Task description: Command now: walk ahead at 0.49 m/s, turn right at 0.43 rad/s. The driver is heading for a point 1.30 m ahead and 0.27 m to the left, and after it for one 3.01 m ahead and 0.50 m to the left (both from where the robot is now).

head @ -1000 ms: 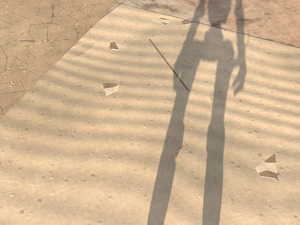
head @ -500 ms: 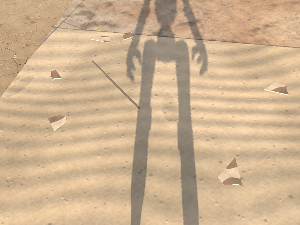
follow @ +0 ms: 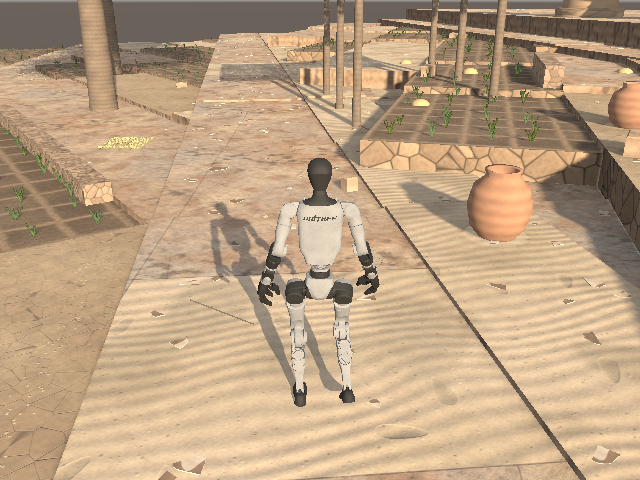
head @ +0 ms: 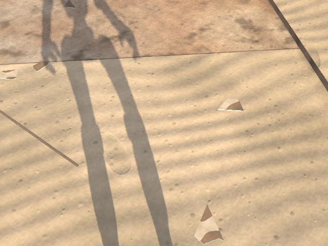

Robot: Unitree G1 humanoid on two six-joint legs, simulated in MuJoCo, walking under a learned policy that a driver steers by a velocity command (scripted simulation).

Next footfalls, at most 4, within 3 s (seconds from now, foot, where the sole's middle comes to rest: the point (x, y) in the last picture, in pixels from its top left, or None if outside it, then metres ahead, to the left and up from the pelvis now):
0.34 right None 0.34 -0.16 -0.78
0.86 left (135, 222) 0.57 0.15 -0.78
1.42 right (146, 148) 0.93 0.11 -0.78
1.90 left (96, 118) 1.12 0.38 -0.78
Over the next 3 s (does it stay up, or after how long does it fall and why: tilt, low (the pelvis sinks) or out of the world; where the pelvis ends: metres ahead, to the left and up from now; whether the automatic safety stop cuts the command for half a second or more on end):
stays up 1.26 0.27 0.01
